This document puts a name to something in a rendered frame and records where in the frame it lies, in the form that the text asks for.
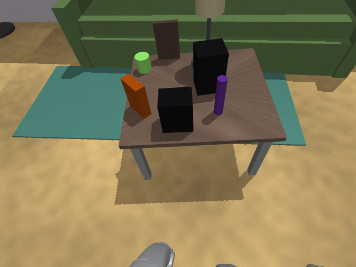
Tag sofa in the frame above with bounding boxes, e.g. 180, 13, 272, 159
51, 0, 356, 78

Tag coffee table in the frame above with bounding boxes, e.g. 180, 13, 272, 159
118, 48, 287, 180

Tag desk lamp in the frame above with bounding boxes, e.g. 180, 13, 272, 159
192, 0, 225, 67

